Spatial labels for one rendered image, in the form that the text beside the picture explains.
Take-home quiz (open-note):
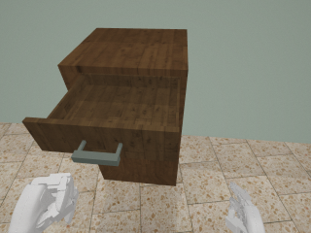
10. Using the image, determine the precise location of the drawer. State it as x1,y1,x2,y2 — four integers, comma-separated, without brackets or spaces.
22,73,181,162

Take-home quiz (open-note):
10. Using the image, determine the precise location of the cabinet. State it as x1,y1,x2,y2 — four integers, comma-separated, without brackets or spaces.
57,27,189,186

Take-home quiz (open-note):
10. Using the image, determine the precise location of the handle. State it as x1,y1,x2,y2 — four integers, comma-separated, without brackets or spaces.
71,140,122,166

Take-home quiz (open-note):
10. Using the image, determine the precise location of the robot right hand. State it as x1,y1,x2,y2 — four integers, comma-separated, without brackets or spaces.
225,182,265,233

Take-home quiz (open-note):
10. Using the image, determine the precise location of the robot left hand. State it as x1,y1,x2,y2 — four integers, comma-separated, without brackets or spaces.
8,173,80,233

